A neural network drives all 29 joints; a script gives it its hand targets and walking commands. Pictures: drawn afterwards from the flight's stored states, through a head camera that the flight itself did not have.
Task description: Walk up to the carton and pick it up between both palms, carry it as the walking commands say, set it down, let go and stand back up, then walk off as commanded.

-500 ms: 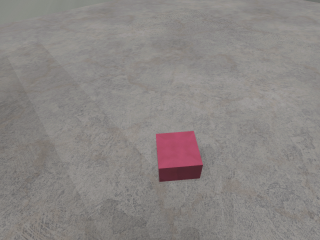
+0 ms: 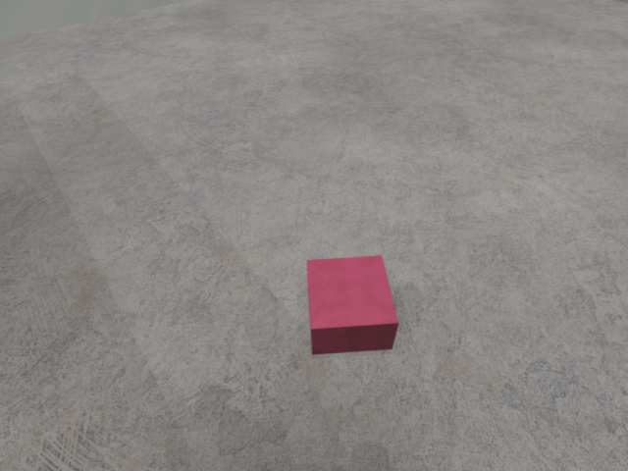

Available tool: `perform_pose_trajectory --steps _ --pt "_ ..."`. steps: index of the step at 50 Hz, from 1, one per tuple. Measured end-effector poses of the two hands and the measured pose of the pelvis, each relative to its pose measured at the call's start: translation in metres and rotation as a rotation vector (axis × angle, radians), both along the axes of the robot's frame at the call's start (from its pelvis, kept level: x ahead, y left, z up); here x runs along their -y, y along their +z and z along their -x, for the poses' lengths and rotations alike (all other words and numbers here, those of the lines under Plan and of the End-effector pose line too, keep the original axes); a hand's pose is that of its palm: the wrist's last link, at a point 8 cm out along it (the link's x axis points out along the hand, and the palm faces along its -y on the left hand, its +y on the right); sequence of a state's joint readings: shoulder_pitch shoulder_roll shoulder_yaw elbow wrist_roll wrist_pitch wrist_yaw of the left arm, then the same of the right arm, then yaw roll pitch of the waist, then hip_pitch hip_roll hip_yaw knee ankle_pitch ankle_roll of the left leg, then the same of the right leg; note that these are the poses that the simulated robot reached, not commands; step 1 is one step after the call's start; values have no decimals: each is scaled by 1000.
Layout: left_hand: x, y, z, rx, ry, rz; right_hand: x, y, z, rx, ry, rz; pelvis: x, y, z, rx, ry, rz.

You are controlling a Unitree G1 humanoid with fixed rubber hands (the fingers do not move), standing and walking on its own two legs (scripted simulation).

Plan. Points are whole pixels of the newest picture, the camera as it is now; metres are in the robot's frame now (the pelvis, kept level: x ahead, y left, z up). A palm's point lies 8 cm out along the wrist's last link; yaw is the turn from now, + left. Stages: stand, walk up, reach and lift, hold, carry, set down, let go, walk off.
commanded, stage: stand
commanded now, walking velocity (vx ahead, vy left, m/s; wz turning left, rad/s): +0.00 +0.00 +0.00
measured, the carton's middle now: (348, 303) +0.85 -0.07 -0.69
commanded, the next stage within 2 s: none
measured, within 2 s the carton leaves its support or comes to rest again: neither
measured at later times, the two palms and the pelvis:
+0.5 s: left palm out of the picture -0.02 +0.19 -0.15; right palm out of the picture -0.01 -0.20 -0.15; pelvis +0.02 +0.00 +0.00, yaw +0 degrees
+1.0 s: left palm out of the picture -0.01 +0.19 -0.15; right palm out of the picture +0.00 -0.20 -0.15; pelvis +0.03 -0.01 +0.00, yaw +0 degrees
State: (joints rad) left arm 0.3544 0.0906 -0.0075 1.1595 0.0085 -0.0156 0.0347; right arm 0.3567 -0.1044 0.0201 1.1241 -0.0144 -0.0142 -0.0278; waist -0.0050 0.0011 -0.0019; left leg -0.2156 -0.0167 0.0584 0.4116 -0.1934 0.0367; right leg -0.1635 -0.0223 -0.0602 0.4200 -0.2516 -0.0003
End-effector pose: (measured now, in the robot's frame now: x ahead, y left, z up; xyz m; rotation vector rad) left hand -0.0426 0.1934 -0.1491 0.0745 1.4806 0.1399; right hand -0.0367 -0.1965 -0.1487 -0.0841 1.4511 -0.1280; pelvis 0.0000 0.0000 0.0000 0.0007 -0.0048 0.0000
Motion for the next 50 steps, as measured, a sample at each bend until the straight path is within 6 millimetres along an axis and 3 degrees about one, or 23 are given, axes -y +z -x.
perform_pose_trajectory --steps 22,50 --pt "-1 1 -21 1 3 -11 4 0 -26 12 3 10 2 0 -17 1 -1 -4" --pt "0 1 -34 -1 7 -20 8 -1 -37 -2 -1 13 5 0 -30 11 1 -4"
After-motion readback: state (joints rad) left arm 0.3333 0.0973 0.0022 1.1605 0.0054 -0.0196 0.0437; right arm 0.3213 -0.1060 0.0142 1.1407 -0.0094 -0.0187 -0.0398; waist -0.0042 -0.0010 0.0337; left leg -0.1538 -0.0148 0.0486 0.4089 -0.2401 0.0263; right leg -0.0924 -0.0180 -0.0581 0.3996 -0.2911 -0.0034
